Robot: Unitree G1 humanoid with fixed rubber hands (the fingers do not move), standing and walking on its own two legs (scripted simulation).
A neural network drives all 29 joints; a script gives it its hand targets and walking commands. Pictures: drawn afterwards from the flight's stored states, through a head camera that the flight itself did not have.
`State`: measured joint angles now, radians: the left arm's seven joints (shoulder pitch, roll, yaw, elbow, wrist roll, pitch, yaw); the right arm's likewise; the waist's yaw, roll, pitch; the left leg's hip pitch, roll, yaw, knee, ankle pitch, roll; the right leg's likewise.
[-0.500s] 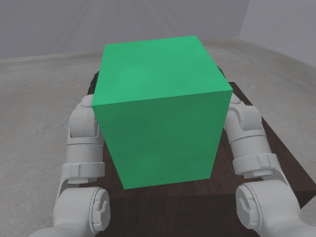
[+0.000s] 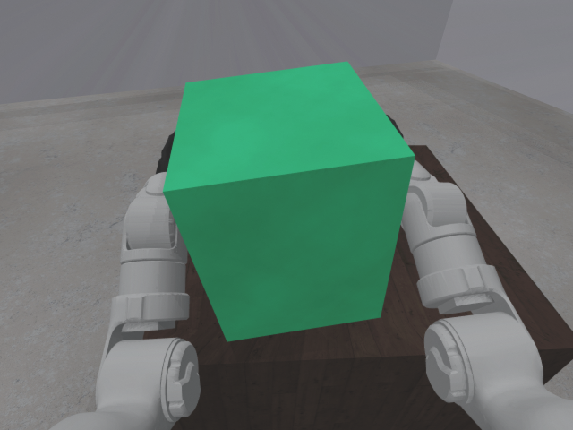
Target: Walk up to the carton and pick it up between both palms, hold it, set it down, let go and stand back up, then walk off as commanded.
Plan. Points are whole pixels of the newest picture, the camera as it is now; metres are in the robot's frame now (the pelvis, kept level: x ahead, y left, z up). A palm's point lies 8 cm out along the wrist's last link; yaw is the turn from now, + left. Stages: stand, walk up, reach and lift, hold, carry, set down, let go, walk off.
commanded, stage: hold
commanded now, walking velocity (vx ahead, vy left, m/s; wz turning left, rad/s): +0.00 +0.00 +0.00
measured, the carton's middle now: (286, 204) +0.33 +0.03 +0.21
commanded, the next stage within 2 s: none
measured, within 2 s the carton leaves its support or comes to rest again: neither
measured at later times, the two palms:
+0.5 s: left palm (165, 184) +0.36 +0.18 +0.22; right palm (391, 169) +0.37 -0.11 +0.24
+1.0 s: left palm (168, 184) +0.36 +0.18 +0.22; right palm (390, 169) +0.38 -0.11 +0.24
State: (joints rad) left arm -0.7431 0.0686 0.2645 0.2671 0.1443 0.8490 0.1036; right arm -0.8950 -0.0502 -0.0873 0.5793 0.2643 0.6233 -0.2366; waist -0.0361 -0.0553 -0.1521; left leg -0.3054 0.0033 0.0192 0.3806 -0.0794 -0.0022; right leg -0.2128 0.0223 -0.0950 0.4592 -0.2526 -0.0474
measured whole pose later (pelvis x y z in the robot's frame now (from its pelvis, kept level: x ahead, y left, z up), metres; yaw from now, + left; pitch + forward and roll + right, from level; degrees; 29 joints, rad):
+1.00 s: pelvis +0.00 +0.00 +0.00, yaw +0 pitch +0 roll +0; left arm -0.74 0.07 0.26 0.26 0.14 0.86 0.10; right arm -0.89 -0.05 -0.09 0.57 0.27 0.64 -0.24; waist -0.04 -0.05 -0.16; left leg -0.31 0.00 0.02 0.39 -0.08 0.00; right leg -0.21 0.02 -0.09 0.46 -0.25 -0.05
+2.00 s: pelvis +0.00 +0.00 +0.00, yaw +0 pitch +0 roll +0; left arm -0.74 0.06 0.26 0.26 0.14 0.86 0.10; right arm -0.89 -0.06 -0.09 0.57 0.27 0.64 -0.24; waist -0.04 -0.05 -0.16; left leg -0.31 0.00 0.02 0.39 -0.08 0.00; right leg -0.21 0.02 -0.09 0.46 -0.25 -0.05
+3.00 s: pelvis +0.00 +0.00 +0.00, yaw +0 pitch +0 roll +0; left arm -0.74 0.06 0.26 0.26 0.14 0.86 0.10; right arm -0.89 -0.06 -0.09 0.57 0.27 0.64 -0.24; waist -0.04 -0.05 -0.16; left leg -0.31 0.00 0.01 0.39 -0.08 0.00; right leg -0.21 0.02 -0.09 0.46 -0.25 -0.05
